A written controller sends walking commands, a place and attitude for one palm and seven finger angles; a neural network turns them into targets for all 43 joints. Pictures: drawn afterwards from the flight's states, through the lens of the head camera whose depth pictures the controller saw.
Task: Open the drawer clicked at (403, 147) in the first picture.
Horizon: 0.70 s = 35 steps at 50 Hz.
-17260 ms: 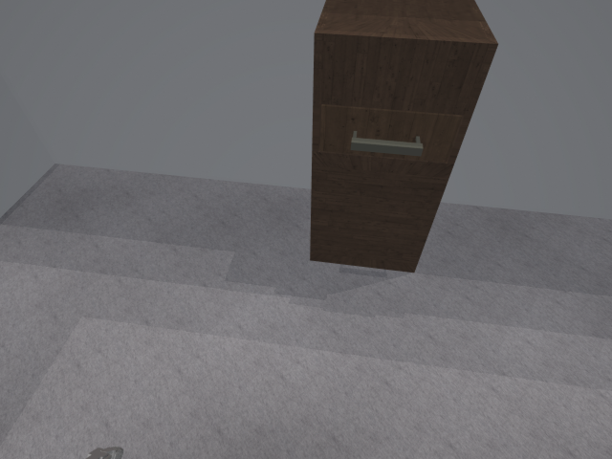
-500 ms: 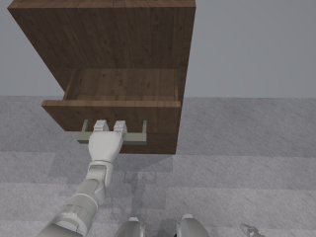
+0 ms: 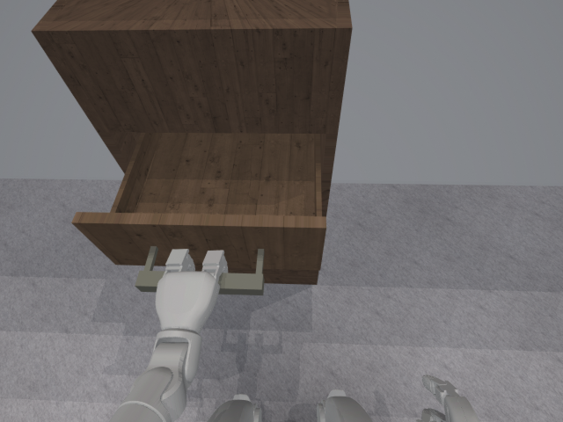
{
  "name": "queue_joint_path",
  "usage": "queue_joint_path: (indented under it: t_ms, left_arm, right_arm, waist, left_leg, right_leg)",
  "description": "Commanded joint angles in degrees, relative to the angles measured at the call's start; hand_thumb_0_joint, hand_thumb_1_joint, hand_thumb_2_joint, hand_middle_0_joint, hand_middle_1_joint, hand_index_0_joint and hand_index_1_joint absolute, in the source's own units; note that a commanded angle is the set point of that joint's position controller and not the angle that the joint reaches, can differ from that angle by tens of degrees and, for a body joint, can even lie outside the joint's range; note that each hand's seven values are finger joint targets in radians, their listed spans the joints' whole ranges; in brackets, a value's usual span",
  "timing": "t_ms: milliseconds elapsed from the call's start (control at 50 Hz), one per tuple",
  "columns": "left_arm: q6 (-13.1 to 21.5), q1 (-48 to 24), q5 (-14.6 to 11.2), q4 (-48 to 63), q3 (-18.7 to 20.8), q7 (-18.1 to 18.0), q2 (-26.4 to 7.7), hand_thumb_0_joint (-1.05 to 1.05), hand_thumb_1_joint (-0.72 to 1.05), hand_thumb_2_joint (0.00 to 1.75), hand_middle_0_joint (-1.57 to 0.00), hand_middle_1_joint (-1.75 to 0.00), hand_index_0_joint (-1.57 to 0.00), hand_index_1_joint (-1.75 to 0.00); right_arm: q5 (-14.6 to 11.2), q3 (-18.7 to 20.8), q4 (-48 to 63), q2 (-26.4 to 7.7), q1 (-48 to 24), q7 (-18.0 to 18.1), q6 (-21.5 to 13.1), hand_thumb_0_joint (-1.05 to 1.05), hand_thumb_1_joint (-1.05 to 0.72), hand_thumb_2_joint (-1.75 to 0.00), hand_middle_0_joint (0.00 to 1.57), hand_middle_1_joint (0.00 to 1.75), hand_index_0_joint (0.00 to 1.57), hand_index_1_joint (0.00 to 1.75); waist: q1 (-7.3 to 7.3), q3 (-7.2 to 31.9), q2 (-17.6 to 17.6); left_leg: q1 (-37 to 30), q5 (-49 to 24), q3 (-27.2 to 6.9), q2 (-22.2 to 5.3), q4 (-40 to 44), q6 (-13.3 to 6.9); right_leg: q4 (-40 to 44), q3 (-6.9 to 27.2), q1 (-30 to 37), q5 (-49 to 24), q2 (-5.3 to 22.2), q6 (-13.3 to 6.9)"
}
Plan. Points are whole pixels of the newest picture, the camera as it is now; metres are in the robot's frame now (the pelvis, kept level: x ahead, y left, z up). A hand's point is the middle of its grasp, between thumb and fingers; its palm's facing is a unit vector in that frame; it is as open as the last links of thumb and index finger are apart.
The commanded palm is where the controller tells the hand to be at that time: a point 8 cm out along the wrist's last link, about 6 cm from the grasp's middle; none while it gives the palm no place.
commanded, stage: pull the drawer open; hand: left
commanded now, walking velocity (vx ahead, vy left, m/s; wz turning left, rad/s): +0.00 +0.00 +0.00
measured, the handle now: (203, 268) +0.36 +0.15 -0.05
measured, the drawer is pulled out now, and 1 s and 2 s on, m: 0.19 0.30 0.30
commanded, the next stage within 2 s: open the thumb to release the handle in 1.24 s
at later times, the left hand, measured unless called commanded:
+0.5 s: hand (191, 353) +0.23 +0.15 -0.07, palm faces -0.04 -0.09 -1.00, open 5.9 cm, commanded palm +0.20 +0.15 -0.02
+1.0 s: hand (188, 380) +0.19 +0.15 -0.07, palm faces -0.06 -0.14 -0.99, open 6.1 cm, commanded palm +0.14 +0.15 -0.02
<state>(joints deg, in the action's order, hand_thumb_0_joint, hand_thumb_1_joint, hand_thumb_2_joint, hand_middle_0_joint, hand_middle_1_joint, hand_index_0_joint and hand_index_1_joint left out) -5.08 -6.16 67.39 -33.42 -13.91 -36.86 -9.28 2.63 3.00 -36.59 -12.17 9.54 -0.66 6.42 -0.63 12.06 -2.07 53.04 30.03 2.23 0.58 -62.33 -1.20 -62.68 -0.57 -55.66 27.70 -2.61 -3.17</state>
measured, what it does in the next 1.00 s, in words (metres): stands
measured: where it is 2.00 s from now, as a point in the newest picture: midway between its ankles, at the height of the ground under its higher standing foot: outside the picture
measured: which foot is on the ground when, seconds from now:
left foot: down 0.00-1.00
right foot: down 0.00-1.00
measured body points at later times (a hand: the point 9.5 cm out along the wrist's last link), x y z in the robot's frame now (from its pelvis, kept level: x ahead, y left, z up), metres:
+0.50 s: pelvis -0.01 -0.01 -0.01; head +0.06 -0.03 +0.43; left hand +0.23 +0.15 -0.01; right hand +0.20 -0.22 -0.13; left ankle -0.01 +0.11 -0.66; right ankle +0.02 -0.09 -0.66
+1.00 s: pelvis -0.01 -0.02 -0.03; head +0.06 -0.06 +0.42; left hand +0.19 +0.15 -0.01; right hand +0.20 -0.24 -0.14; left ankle -0.01 +0.11 -0.66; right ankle +0.02 -0.09 -0.66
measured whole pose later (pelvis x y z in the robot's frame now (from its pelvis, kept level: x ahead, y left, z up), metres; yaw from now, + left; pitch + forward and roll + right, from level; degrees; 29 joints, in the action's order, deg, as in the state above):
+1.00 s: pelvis -0.01 -0.02 -0.03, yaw +1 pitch +20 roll +3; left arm 2.2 21.0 67.2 -7.7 -11.0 -33.2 -11.7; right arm 4.5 0.8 -30.3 -12.3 6.3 -2.5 3.7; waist 1.7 13.2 -1.5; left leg 56.7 32.5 2.5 0.7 -69.3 0.4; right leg -71.8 -0.6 -60.5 31.1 -2.5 -5.0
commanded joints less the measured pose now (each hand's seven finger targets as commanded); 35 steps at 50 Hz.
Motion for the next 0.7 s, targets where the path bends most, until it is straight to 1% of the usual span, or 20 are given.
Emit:
queue_joint_path:
  t_ms: [0, 20, 40, 60, 80, 140, 160, 220, 260, 280, 340, 380, 420, 440, 460, 500, 580, 620, 640, 680]
  left_arm:
    - [-0.38, -1.78, -0.92, 12.32, 4.67, -2.93, -5.51, 0.0, 0.9, 0.9, -0.4, -1.35, -0.4, -1.35]
    - [-0.29, -0.62, -0.89, 13.1, 5.63, -2.97, -6.07, 0.0, 0.9, 0.9, -0.4, -1.35, -0.4, -1.35]
    - [-0.07, 0.34, -0.52, 14.28, 5.3, -3.15, -5.98, 0.0, 0.9, 0.9, -0.4, -1.35, -0.4, -1.35]
    - [-0.03, 1.45, -0.26, 15.12, 4.81, -3.29, -5.66, 0.0, 0.9, 0.9, -0.4, -1.35, -0.4, -1.35]
    - [-0.08, 2.03, -0.14, 15.93, 3.71, -3.31, -4.65, 0.0, 0.9, 0.9, -0.4, -1.35, -0.4, -1.35]
    - [0.04, 5.13, 0.1, 18.3, 4.45, -3.5, -5.36, 0.0, 0.9, 0.9, -0.4, -1.35, -0.4, -1.35]
    - [0.04, 5.27, 0.27, 19.11, 3.21, -3.42, -4.4, 0.0, 0.9, 0.9, -0.4, -1.35, -0.4, -1.35]
    - [0.05, 7.61, 0.09, 20.31, 3.02, -3.23, -4.27, 0.0, 0.9, 0.9, -0.4, -1.35, -0.4, -1.35]
    - [0.42, 9.2, 0.09, 21.6, 2.64, -3.13, -4.01, 0.0, 0.9, 0.9, -0.4, -1.35, -0.4, -1.35]
    - [0.54, 8.71, 0.12, 22.07, 2.45, -3.09, -4.1, 0.0, 0.9, 0.9, -0.4, -1.35, -0.4, -1.35]
    - [1.15, 9.59, 0.62, 23.94, 2.22, -3.08, -4.31, 0.0, 0.9, 0.9, -0.4, -1.35, -0.4, -1.35]
    - [1.29, 10.54, 0.43, 24.81, 0.88, -2.77, -3.21, 0.0, 0.9, 0.9, -0.4, -1.35, -0.4, -1.35]
    - [1.6, 11.91, 0.29, 25.33, 2.29, -2.61, -4.5, 0.0, 0.9, 0.9, -0.4, -1.35, -0.4, -1.35]
    - [1.78, 12.57, 0.4, 25.5, 2.08, -2.65, -4.4, 0.0, 0.9, 0.9, -0.4, -1.35, -0.4, -1.35]
    - [1.91, 11.76, 0.46, 25.99, 1.81, -2.59, -4.32, 0.0, 0.9, 0.9, -0.4, -1.35, -0.4, -1.35]
    - [2.25, 14.66, 0.31, 26.9, 1.92, -2.52, -4.27, 0.0, 0.9, 0.9, -0.4, -1.35, -0.4, -1.35]
    - [3.06, 17.51, -0.27, 29.15, 2.35, -1.95, -4.96, 0.0, 0.9, 0.9, -0.4, -1.35, -0.4, -1.35]
    - [3.6, 20.96, -0.31, 29.38, 4.06, -1.93, -6.17, 0.0, 0.9, 0.9, -0.4, -1.35, -0.4, -1.35]
    - [3.92, 21.37, -0.21, 29.88, 2.88, -1.77, -5.3, 0.0, 0.9, 0.9, -0.4, -1.35, -0.4, -1.35]
    - [4.39, 22.5, -0.08, 30.39, 3.12, -1.62, -5.53, 0.0, 0.9, 0.9, -0.4, -1.35, -0.4, -1.35]
  right_arm:
    - [0.03, 1.98, 7.34, -6.01, -2.38, 0.6, -1.98, 0.0, -0.9, -0.9, 0.2, 0.3, 0.2, 0.3]
    - [0.07, 1.96, 7.55, -6.13, -2.46, 0.64, -2.01, 0.0, -0.9, -0.9, 0.2, 0.3, 0.2, 0.3]
    - [0.21, 1.91, 7.79, -5.91, -2.85, 0.64, -2.07, 0.0, -0.9, -0.9, 0.2, 0.3, 0.2, 0.3]
    - [0.16, 1.83, 8.08, -5.81, -3.04, 0.51, -2.05, 0.0, -0.9, -0.9, 0.2, 0.3, 0.2, 0.3]
    - [0.3, 1.81, 8.15, -5.76, -3.48, 0.35, -2.14, 0.0, -0.9, -0.9, 0.2, 0.3, 0.2, 0.3]
    - [0.38, 1.61, 8.84, -5.65, -4.29, 0.16, -2.06, 0.0, -0.9, -0.9, 0.2, 0.3, 0.2, 0.3]
    - [0.44, 1.58, 9.09, -5.61, -4.7, 0.09, -2.1, 0.0, -0.9, -0.9, 0.2, 0.3, 0.2, 0.3]
    - [0.44, 1.31, 9.56, -5.49, -5.51, 0.02, -2.32, 0.0, -0.9, -0.9, 0.2, 0.3, 0.2, 0.3]
    - [0.51, 1.19, 10.03, -5.22, -5.87, -0.05, -2.53, 0.0, -0.9, -0.9, 0.2, 0.3, 0.2, 0.3]
    - [0.63, 1.06, 10.01, -5.34, -6.05, -0.02, -2.64, 0.0, -0.9, -0.9, 0.2, 0.3, 0.2, 0.3]
    - [0.8, 0.93, 10.47, -5.25, -6.66, -0.12, -2.9, 0.0, -0.9, -0.9, 0.2, 0.3, 0.2, 0.3]
    - [0.84, 0.86, 10.91, -5.1, -7.11, -0.16, -3.04, 0.0, -0.9, -0.9, 0.2, 0.3, 0.2, 0.3]
    - [0.79, 0.71, 11.06, -5.1, -7.53, -0.05, -3.2, 0.0, -0.9, -0.9, 0.2, 0.3, 0.2, 0.3]
    - [0.88, 0.55, 11.32, -5.0, -7.69, -0.07, -3.26, 0.0, -0.9, -0.9, 0.2, 0.3, 0.2, 0.3]
    - [0.88, 0.65, 11.16, -4.98, -7.77, -0.04, -3.31, 0.0, -0.9, -0.9, 0.2, 0.3, 0.2, 0.3]
    - [0.96, 0.55, 11.76, -4.8, -8.05, -0.08, -3.57, 0.0, -0.9, -0.9, 0.2, 0.3, 0.2, 0.3]
    - [1.03, 0.32, 12.24, -4.72, -8.41, -0.22, -3.89, 0.0, -0.9, -0.9, 0.2, 0.3, 0.2, 0.3]
    - [1.04, 0.08, 12.66, -4.65, -8.74, -0.15, -4.02, 0.0, -0.9, -0.9, 0.2, 0.3, 0.2, 0.3]
    - [1.2, 0.01, 12.79, -4.52, -8.91, -0.32, -4.12, 0.0, -0.9, -0.9, 0.2, 0.3, 0.2, 0.3]
    - [1.23, 0.02, 13.05, -4.53, -8.88, -0.43, -4.28, 0.0, -0.9, -0.9, 0.2, 0.3, 0.2, 0.3]
  waist:
    - [0.97, 17.29, 5.59]
    - [1.3, 17.76, 6.36]
    - [1.56, 18.27, 5.18]
    - [1.63, 17.64, 4.42]
    - [1.3, 17.36, 4.14]
    - [1.86, 17.89, 4.36]
    - [1.49, 17.0, 3.75]
    - [1.62, 15.6, 3.99]
    - [1.83, 15.43, 4.26]
    - [1.51, 15.3, 5.19]
    - [1.75, 15.03, 4.37]
    - [1.48, 14.82, 4.34]
    - [1.84, 14.34, 4.81]
    - [1.99, 14.4, 4.74]
    - [1.6, 13.83, 5.24]
    - [2.26, 14.49, 4.6]
    - [2.46, 14.34, 5.24]
    - [3.3, 14.13, 4.9]
    - [3.03, 13.92, 5.12]
    - [2.95, 12.65, 5.63]
  left_leg:
    - [-8.25, -16.61, -0.94, 2.0, 5.11, -0.6]
    - [-7.93, -16.86, -1.14, 2.02, 4.99, -0.53]
    - [-8.19, -17.32, -0.91, 2.08, 4.66, -0.5]
    - [-8.58, -17.12, -1.16, 2.11, 4.84, -0.34]
    - [-9.29, -17.32, -1.06, 1.97, 4.63, -0.43]
    - [-9.62, -18.03, -1.41, 1.94, 4.28, -0.29]
    - [-10.03, -17.74, -1.49, 1.87, 4.22, -0.33]
    - [-9.78, -16.95, -1.75, 1.9, 4.12, -0.33]
    - [-9.52, -16.1, -1.75, 1.92, 4.03, -0.36]
    - [-9.35, -15.55, -1.89, 1.87, 3.87, -0.4]
    - [-9.69, -15.27, -2.1, 1.78, 3.61, -0.37]
    - [-9.56, -14.17, -2.06, 1.86, 3.23, -0.47]
    - [-8.82, -13.66, -2.19, 1.94, 3.13, -0.44]
    - [-8.51, -13.04, -2.07, 2.03, 2.97, -0.45]
    - [-8.29, -12.47, -2.12, 1.99, 2.84, -0.46]
    - [-8.21, -12.45, -1.96, 2.1, 2.63, -0.44]
    - [-7.4, -11.94, -1.85, 2.23, 2.06, -0.45]
    - [-5.9, -11.78, -1.85, 2.5, 1.97, -0.29]
    - [-5.88, -11.32, -1.88, 2.47, 1.7, -0.28]
    - [-4.84, -10.07, -1.8, 2.57, 1.4, -0.29]
  right_leg:
    - [8.42, 2.81, 17.2, -24.33, 1.07, 0.11]
    - [8.16, 2.78, 17.69, -24.45, 1.03, 0.03]
    - [7.82, 3.19, 17.72, -25.67, 1.13, 0.09]
    - [7.64, 2.86, 17.04, -24.42, 1.02, -0.11]
    - [7.72, 2.68, 16.32, -24.48, 0.97, -0.1]
    - [6.98, 2.55, 16.11, -24.24, 0.87, -0.24]
    - [7.08, 2.42, 15.22, -23.5, 0.82, -0.27]
    - [7.07, 1.94, 14.42, -21.79, 0.69, -0.42]
    - [7.07, 1.93, 14.43, -20.8, 0.89, -0.28]
    - [7.05, 2.06, 13.92, -19.96, 0.88, -0.2]
    - [6.7, 2.01, 12.62, -18.51, 0.91, -0.34]
    - [6.9, 1.96, 11.94, -16.88, 1.05, -0.23]
    - [6.83, 2.27, 12.18, -16.48, 0.97, -0.37]
    - [6.87, 2.6, 11.97, -15.73, 1.13, -0.24]
    - [7.03, 2.78, 11.57, -15.32, 1.22, -0.19]
    - [6.76, 2.74, 11.95, -15.19, 1.24, -0.24]
    - [6.78, 3.74, 12.02, -15.45, 1.53, -0.17]
    - [6.33, 4.13, 13.16, -16.12, 1.47, -0.39]
    - [6.28, 4.57, 12.09, -15.33, 1.61, -0.33]
    - [6.47, 4.69, 11.47, -13.48, 1.7, -0.24]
